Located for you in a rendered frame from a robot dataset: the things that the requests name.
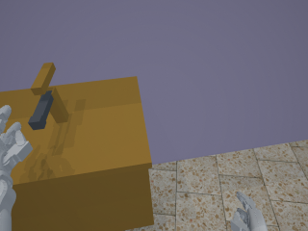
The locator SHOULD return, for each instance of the tap lever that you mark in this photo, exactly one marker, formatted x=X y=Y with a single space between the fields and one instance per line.
x=38 y=120

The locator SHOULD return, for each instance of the left robot hand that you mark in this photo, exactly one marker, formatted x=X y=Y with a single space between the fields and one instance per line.
x=14 y=147

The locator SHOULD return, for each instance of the counter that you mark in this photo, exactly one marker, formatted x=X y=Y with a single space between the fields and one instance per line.
x=89 y=167

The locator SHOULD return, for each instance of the left robot forearm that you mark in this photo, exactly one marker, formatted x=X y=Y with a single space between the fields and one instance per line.
x=7 y=200

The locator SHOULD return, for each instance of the right robot hand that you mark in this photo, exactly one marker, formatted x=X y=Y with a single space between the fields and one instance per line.
x=252 y=219

